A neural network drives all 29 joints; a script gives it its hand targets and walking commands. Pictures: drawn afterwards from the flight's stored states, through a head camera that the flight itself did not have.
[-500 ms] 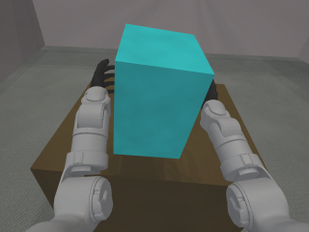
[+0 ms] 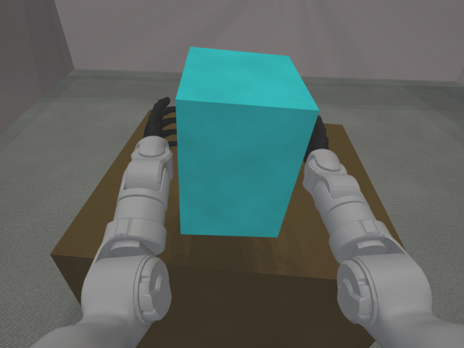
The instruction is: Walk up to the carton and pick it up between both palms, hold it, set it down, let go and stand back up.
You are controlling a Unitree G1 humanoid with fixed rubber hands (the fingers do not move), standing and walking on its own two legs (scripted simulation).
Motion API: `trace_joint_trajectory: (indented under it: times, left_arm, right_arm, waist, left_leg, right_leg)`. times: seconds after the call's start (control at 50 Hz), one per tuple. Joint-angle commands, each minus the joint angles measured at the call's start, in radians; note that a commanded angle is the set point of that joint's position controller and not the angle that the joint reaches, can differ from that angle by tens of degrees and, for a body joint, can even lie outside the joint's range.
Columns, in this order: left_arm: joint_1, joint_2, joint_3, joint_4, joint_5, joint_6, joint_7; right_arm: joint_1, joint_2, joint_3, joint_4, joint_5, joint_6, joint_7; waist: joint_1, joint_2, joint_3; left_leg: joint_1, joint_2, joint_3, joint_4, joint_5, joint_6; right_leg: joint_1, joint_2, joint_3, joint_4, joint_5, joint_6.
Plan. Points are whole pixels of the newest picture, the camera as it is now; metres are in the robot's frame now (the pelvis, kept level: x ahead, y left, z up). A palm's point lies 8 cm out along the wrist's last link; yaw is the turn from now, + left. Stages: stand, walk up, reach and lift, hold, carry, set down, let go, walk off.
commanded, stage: set down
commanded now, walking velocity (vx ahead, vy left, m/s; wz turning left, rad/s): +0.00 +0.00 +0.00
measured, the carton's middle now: (234, 144) +0.45 -0.01 +0.19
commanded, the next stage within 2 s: none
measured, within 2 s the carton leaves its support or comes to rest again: neither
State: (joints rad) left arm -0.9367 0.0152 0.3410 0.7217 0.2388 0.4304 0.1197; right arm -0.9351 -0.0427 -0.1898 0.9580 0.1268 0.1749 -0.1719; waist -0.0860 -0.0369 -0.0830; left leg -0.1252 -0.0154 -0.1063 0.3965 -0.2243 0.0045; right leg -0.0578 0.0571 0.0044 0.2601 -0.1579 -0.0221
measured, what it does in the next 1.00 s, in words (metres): stands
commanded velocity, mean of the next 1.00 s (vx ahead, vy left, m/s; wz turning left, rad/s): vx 0.00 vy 0.00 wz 0.00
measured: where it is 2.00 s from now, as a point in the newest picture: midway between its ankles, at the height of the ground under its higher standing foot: outside the picture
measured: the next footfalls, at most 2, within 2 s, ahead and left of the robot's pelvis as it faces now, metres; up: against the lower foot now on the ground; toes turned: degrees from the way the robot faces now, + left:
none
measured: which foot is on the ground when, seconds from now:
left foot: down 0.00-1.00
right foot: down 0.00-1.00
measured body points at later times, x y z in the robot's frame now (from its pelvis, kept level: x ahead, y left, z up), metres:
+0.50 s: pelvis +0.00 -0.01 +0.00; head -0.03 +0.01 +0.45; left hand +0.45 +0.12 +0.20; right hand +0.43 -0.16 +0.19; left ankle +0.00 +0.11 -0.75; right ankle -0.01 -0.11 -0.75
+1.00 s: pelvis +0.01 +0.00 +0.00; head +0.00 +0.01 +0.45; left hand +0.46 +0.11 +0.16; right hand +0.43 -0.18 +0.15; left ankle +0.00 +0.11 -0.75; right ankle -0.01 -0.10 -0.75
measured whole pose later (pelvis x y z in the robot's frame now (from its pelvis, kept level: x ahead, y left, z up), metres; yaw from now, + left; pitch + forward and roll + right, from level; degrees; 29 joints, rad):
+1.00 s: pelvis +0.01 +0.00 +0.00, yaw -3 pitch +5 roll -1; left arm -0.99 -0.03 0.45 0.99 0.28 0.18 0.14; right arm -0.92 0.01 -0.50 1.04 -0.20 0.02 -0.09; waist -0.02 -0.03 -0.12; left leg -0.23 0.00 -0.04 0.35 -0.20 0.00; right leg -0.21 0.05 0.01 0.28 -0.15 -0.03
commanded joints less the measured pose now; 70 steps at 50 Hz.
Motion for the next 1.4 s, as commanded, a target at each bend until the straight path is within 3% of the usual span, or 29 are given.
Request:
trace_joint_trajectory:
  times: [0.0, 0.04, 0.06, 0.1, 0.18, 0.24, 0.26, 0.32, 0.34, 0.36, 0.48, 0.52, 0.54, 0.56, 0.6, 0.64, 0.68, 0.72, 0.74, 0.82, 0.92, 1.02, 1.04, 1.1, 1.16, 1.22, 1.26, 1.3, 1.38]
  left_arm:
    - [-0.843, -0.697, -0.372, -0.078, -0.135, -0.081, -0.132]
    - [-0.859, -0.730, -0.399, -0.089, -0.146, -0.103, -0.125]
    - [-0.862, -0.715, -0.395, -0.089, -0.148, -0.112, -0.124]
    - [-0.879, -0.706, -0.356, -0.033, -0.130, -0.120, -0.120]
    - [-0.903, -0.698, -0.330, -0.022, -0.139, -0.158, -0.116]
    - [-0.844, -0.676, -0.281, 0.061, -0.120, -0.168, -0.117]
    - [-0.858, -0.664, -0.283, 0.046, -0.125, -0.174, -0.120]
    - [-0.864, -0.674, -0.287, 0.055, -0.135, -0.191, -0.125]
    - [-0.888, -0.688, -0.314, 0.025, -0.148, -0.196, -0.114]
    - [-0.899, -0.665, -0.285, 0.046, -0.138, -0.202, -0.113]
    - [-0.867, -0.623, -0.228, 0.084, -0.092, -0.222, -0.118]
    - [-0.865, -0.619, -0.197, 0.132, -0.090, -0.221, -0.124]
    - [-0.861, -0.598, -0.161, 0.161, -0.069, -0.224, -0.132]
    - [-0.866, -0.600, -0.163, 0.133, -0.064, -0.234, -0.129]
    - [-0.877, -0.596, -0.173, 0.111, -0.062, -0.250, -0.126]
    - [-0.854, -0.589, -0.159, 0.147, -0.054, -0.260, -0.125]
    - [-0.873, -0.600, -0.178, 0.122, -0.071, -0.276, -0.122]
    - [-0.860, -0.599, -0.177, 0.127, -0.065, -0.285, -0.116]
    - [-0.863, -0.604, -0.186, 0.132, -0.056, -0.285, -0.114]
    - [-0.846, -0.591, -0.153, 0.154, -0.037, -0.284, -0.122]
    - [-0.789, -0.564, -0.117, 0.182, -0.005, -0.286, -0.117]
    - [-0.827, -0.585, -0.155, 0.133, -0.013, -0.322, -0.106]
    - [-0.808, -0.564, -0.126, 0.170, 0.005, -0.321, -0.105]
    - [-0.774, -0.530, -0.082, 0.181, 0.030, -0.315, -0.116]
    - [-0.776, -0.529, -0.091, 0.137, 0.049, -0.323, -0.109]
    - [-0.787, -0.527, -0.076, 0.137, 0.060, -0.330, -0.103]
    - [-0.767, -0.513, -0.049, 0.145, 0.082, -0.333, -0.107]
    - [-0.757, -0.515, -0.035, 0.162, 0.069, -0.330, -0.110]
    - [-0.786, -0.538, -0.088, 0.104, 0.051, -0.367, -0.098]
  right_arm:
    - [-1.050, 0.586, 0.232, -0.298, 0.010, -0.091, 0.118]
    - [-1.066, 0.592, 0.219, -0.307, 0.004, -0.110, 0.122]
    - [-1.064, 0.579, 0.211, -0.306, -0.004, -0.113, 0.124]
    - [-1.046, 0.567, 0.178, -0.225, -0.022, -0.100, 0.130]
    - [-1.067, 0.591, 0.153, -0.219, -0.050, -0.125, 0.139]
    - [-1.075, 0.598, 0.190, -0.228, -0.042, -0.125, 0.141]
    - [-1.054, 0.610, 0.188, -0.206, -0.046, -0.124, 0.141]
    - [-1.067, 0.617, 0.169, -0.230, -0.064, -0.137, 0.144]
    - [-1.067, 0.602, 0.149, -0.202, -0.068, -0.140, 0.151]
    - [-1.040, 0.602, 0.145, -0.168, -0.079, -0.138, 0.156]
    - [-1.002, 0.607, 0.101, -0.127, -0.129, -0.142, 0.170]
    - [-1.005, 0.598, 0.065, -0.117, -0.165, -0.145, 0.173]
    - [-1.004, 0.586, 0.031, -0.104, -0.181, -0.147, 0.177]
    - [-1.011, 0.597, 0.040, -0.124, -0.182, -0.163, 0.183]
    - [-0.989, 0.590, 0.024, -0.108, -0.201, -0.185, 0.193]
    - [-0.989, 0.590, 0.028, -0.116, -0.214, -0.196, 0.199]
    - [-0.975, 0.598, 0.019, -0.123, -0.235, -0.203, 0.203]
    - [-0.983, 0.586, 0.017, -0.131, -0.245, -0.214, 0.212]
    - [-0.976, 0.569, 0.000, -0.122, -0.260, -0.218, 0.218]
    - [-0.951, 0.558, -0.036, -0.089, -0.300, -0.228, 0.227]
    - [-0.950, 0.539, -0.025, -0.135, -0.314, -0.251, 0.248]
    - [-0.919, 0.521, -0.074, -0.137, -0.374, -0.292, 0.262]
    - [-0.896, 0.520, -0.093, -0.110, -0.387, -0.288, 0.265]
    - [-0.853, 0.509, -0.115, -0.076, -0.415, -0.280, 0.274]
    - [-0.837, 0.509, -0.129, -0.086, -0.430, -0.298, 0.282]
    - [-0.811, 0.503, -0.158, -0.056, -0.453, -0.297, 0.299]
    - [-0.804, 0.519, -0.155, -0.056, -0.468, -0.301, 0.301]
    - [-0.800, 0.514, -0.159, -0.060, -0.483, -0.305, 0.301]
    - [-0.771, 0.528, -0.144, -0.052, -0.479, -0.328, 0.306]
  waist:
    - [-0.005, 0.080, -0.533]
    - [-0.018, 0.114, -0.597]
    - [-0.016, 0.097, -0.612]
    - [-0.003, 0.131, -0.542]
    - [-0.006, 0.091, -0.627]
    - [0.035, 0.044, -0.613]
    - [0.020, 0.031, -0.630]
    - [0.021, 0.040, -0.671]
    - [0.002, 0.084, -0.675]
    - [0.020, 0.076, -0.659]
    - [0.028, 0.059, -0.612]
    - [0.018, 0.041, -0.578]
    - [0.029, 0.055, -0.558]
    - [0.047, 0.068, -0.601]
    - [0.036, 0.065, -0.640]
    - [0.046, 0.064, -0.640]
    - [0.026, 0.050, -0.689]
    - [0.043, 0.060, -0.701]
    - [0.029, 0.065, -0.695]
    - [0.029, 0.054, -0.655]
    - [0.079, 0.036, -0.684]
    - [0.043, 0.067, -0.766]
    - [0.059, 0.056, -0.737]
    - [0.047, 0.020, -0.652]
    - [0.059, 0.069, -0.703]
    - [0.070, 0.073, -0.689]
    - [0.082, 0.056, -0.673]
    - [0.070, 0.011, -0.674]
    - [0.054, 0.046, -0.769]
  left_leg:
    - [0.211, -0.008, 0.068, -0.013, 0.341, -0.083]
    - [0.223, -0.012, 0.070, -0.001, 0.373, -0.088]
    - [0.229, -0.007, 0.063, 0.006, 0.394, -0.088]
    - [0.192, -0.009, 0.075, -0.017, 0.311, -0.092]
    - [0.163, -0.010, 0.075, -0.019, 0.334, -0.079]
    - [0.103, -0.018, 0.085, -0.017, 0.349, -0.064]
    - [0.104, -0.017, 0.084, -0.020, 0.332, -0.058]
    - [0.091, -0.019, 0.092, -0.035, 0.282, -0.053]
    - [0.115, -0.013, 0.080, -0.026, 0.333, -0.076]
    - [0.126, -0.016, 0.092, -0.012, 0.334, -0.080]
    - [0.086, -0.011, 0.103, -0.040, 0.324, -0.070]
    - [0.067, -0.010, 0.106, -0.049, 0.292, -0.068]
    - [0.051, -0.015, 0.117, -0.064, 0.238, -0.058]
    - [0.062, -0.006, 0.110, -0.057, 0.281, -0.059]
    - [0.089, -0.007, 0.126, -0.029, 0.361, -0.076]
    - [0.069, -0.008, 0.130, -0.038, 0.333, -0.070]
    - [0.067, -0.008, 0.134, -0.045, 0.329, -0.069]
    - [0.072, -0.002, 0.126, -0.033, 0.375, -0.075]
    - [0.093, 0.004, 0.131, -0.035, 0.378, -0.083]
    - [0.071, 0.002, 0.142, -0.036, 0.341, -0.086]
    - [0.051, 0.006, 0.157, -0.047, 0.374, -0.071]
    - [0.100, 0.019, 0.165, -0.029, 0.400, -0.094]
    - [0.095, 0.019, 0.164, -0.021, 0.409, -0.091]
    - [0.041, 0.019, 0.176, -0.053, 0.334, -0.075]
    - [0.046, 0.021, 0.175, -0.062, 0.359, -0.076]
    - [0.078, 0.021, 0.189, -0.052, 0.368, -0.081]
    - [0.050, 0.021, 0.198, -0.059, 0.345, -0.073]
    - [0.042, 0.028, 0.188, -0.066, 0.345, -0.059]
    - [0.040, 0.026, 0.184, -0.036, 0.430, -0.080]
  right_leg:
    - [0.089, 0.008, -0.077, 0.023, 0.342, 0.057]
    - [0.080, 0.005, -0.077, 0.032, 0.390, 0.060]
    - [0.086, 0.007, -0.071, 0.030, 0.403, 0.060]
    - [0.066, 0.002, -0.075, 0.016, 0.317, 0.053]
    - [0.122, -0.002, -0.076, 0.045, 0.423, 0.065]
    - [0.184, 0.000, -0.060, 0.065, 0.515, 0.077]
    - [0.203, -0.007, -0.057, 0.075, 0.540, 0.082]
    - [0.200, -0.013, -0.049, 0.071, 0.514, 0.082]
    - [0.158, -0.004, -0.064, 0.073, 0.523, 0.073]
    - [0.141, -0.001, -0.066, 0.067, 0.488, 0.070]
    - [0.195, -0.010, -0.057, 0.067, 0.519, 0.074]
    - [0.176, -0.015, -0.062, 0.071, 0.513, 0.075]
    - [0.157, -0.026, -0.056, 0.062, 0.473, 0.075]
    - [0.180, -0.022, -0.055, 0.073, 0.494, 0.074]
    - [0.179, -0.009, -0.073, 0.092, 0.563, 0.079]
    - [0.198, -0.021, -0.057, 0.086, 0.573, 0.084]
    - [0.216, -0.020, -0.061, 0.096, 0.595, 0.079]
    - [0.195, -0.022, -0.070, 0.106, 0.623, 0.076]
    - [0.181, -0.017, -0.070, 0.097, 0.596, 0.072]
    - [0.173, -0.019, -0.082, 0.092, 0.566, 0.074]
    - [0.194, -0.029, -0.071, 0.104, 0.607, 0.083]
    - [0.145, -0.022, -0.097, 0.100, 0.583, 0.068]
    - [0.145, -0.024, -0.092, 0.100, 0.582, 0.068]
    - [0.177, -0.032, -0.088, 0.093, 0.568, 0.076]
    - [0.143, -0.039, -0.085, 0.105, 0.559, 0.074]
    - [0.103, -0.038, -0.098, 0.088, 0.514, 0.064]
    - [0.153, -0.041, -0.099, 0.100, 0.539, 0.073]
    - [0.145, -0.037, -0.093, 0.110, 0.541, 0.080]
    - [0.177, -0.037, -0.101, 0.137, 0.666, 0.076]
